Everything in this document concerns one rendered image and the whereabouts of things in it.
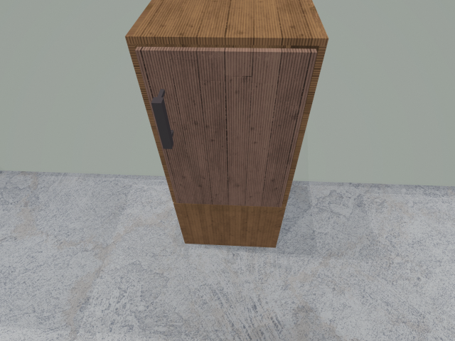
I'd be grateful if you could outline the cupboard door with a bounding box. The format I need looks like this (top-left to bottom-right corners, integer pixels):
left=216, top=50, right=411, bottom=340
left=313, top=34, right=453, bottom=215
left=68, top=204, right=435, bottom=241
left=135, top=47, right=317, bottom=207

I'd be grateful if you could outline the handle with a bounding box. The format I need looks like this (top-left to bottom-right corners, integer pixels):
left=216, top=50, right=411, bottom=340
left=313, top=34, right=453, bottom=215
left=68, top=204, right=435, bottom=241
left=151, top=89, right=173, bottom=149

